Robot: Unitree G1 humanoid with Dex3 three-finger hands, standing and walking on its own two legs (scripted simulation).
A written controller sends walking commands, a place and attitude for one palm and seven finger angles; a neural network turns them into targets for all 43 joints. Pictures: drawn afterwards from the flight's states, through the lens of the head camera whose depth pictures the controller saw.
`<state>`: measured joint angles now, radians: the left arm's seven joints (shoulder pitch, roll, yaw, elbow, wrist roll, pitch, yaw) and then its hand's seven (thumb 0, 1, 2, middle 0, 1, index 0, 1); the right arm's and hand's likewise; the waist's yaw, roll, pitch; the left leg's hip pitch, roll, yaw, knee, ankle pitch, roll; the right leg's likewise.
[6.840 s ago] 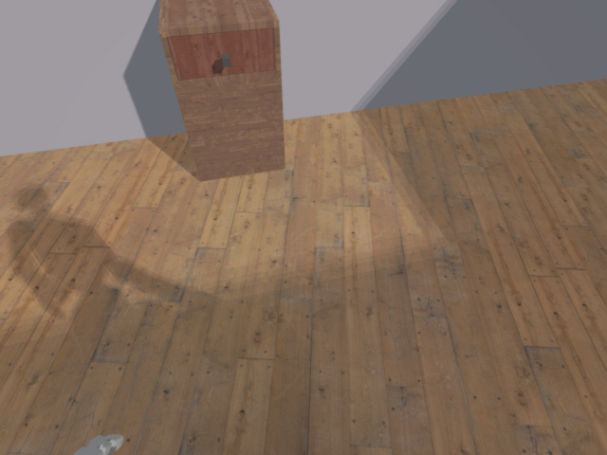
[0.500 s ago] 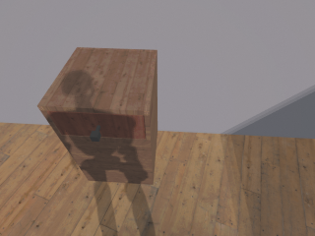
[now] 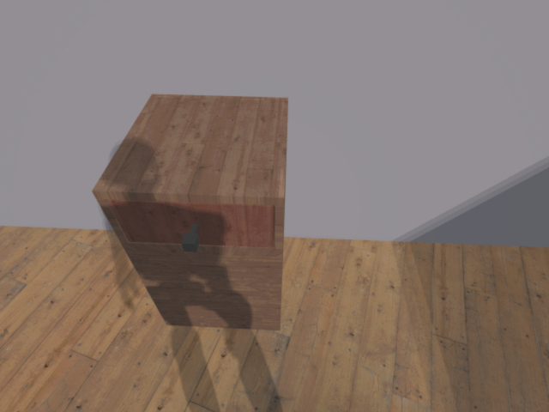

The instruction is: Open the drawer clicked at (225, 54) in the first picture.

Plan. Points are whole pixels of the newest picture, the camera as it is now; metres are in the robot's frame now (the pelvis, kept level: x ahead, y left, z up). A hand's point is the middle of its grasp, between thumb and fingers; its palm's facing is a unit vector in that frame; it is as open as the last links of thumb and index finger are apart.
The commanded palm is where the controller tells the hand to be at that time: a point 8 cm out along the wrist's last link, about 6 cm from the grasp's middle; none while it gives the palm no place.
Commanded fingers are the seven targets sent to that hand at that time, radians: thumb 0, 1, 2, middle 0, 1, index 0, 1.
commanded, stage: raise the hand with hooked fingers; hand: left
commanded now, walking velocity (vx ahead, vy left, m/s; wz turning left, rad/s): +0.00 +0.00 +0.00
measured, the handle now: (192, 236) +0.53 +0.24 -0.16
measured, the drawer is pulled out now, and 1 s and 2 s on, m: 0.00 0.00 0.00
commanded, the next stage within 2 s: move the hooked fingers above the handle in 2.00 s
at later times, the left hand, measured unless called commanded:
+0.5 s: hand (174, 375) +0.19 +0.17 -0.06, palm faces -0.06 -0.28 -0.96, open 8.4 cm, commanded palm +0.15 +0.21 -0.02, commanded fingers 0.00 0.41 0.69 -0.23 -0.62 -0.23 -0.62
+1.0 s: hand (167, 326) +0.24 +0.18 -0.01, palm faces -0.05 -0.08 -1.00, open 11.4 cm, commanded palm +0.23 +0.19 +0.05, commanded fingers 0.00 -0.17 0.44 -0.28 -0.99 -0.28 -0.99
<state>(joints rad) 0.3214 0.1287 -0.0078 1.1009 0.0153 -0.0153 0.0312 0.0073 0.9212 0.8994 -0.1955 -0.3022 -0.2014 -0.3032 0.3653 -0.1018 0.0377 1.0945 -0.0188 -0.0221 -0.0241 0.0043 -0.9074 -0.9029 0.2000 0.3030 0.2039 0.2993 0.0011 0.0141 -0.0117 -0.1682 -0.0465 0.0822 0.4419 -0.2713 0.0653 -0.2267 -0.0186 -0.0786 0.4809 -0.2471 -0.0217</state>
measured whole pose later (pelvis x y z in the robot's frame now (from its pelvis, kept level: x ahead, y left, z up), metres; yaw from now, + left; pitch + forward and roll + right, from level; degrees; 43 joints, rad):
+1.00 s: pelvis +0.02 -0.05 -0.03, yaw -4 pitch +10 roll +2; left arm 0.36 0.40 -0.01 -0.03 1.01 -0.07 0.33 0.00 0.04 0.53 -0.28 -0.85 -0.28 -0.85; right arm 0.15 -0.23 0.01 0.58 -0.05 0.11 0.02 0.01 -0.90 -0.90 0.20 0.30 0.21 0.30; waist 0.07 0.04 -0.08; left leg -0.45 -0.03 -0.02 0.69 -0.41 0.00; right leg -0.53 0.08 -0.01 0.74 -0.37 -0.10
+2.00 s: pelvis +0.01 +0.02 +0.00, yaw -3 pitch +3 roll +0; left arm -0.07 0.47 -0.06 0.10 0.95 -0.02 0.12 0.00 -0.49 0.30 -0.32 -1.20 -0.32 -1.20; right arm 0.19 -0.25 -0.03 0.61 0.02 0.12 0.01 0.01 -0.91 -0.90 0.20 0.30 0.20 0.30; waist 0.07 0.07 -0.03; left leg -0.23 -0.08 -0.02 0.46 -0.28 0.07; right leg -0.29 0.02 0.01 0.46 -0.23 -0.01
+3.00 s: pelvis +0.01 -0.01 -0.03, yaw -4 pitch +16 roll +0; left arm -0.40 0.49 0.04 0.76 1.08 -0.17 0.31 0.00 -0.49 0.30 -0.32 -1.20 -0.32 -1.20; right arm 0.28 -0.26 -0.07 0.64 0.00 0.14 -0.02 0.01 -0.91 -0.90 0.20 0.30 0.20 0.30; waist -0.02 0.04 -0.14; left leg -0.62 -0.04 -0.01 0.73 -0.40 0.04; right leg -0.67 0.06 0.00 0.72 -0.33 -0.05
